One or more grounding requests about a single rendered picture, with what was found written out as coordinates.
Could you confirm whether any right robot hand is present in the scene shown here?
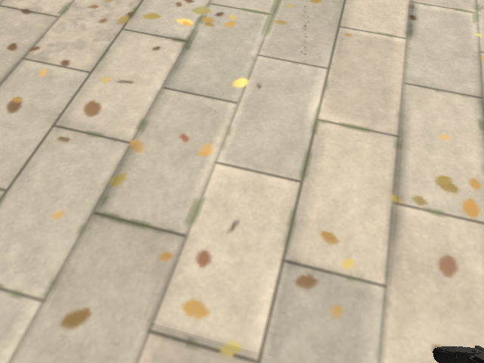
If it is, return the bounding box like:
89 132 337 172
433 346 484 363

